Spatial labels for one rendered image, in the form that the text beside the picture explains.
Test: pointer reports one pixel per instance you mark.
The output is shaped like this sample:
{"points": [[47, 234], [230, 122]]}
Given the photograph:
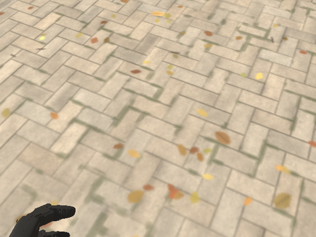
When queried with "left robot hand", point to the left robot hand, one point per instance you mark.
{"points": [[29, 225]]}

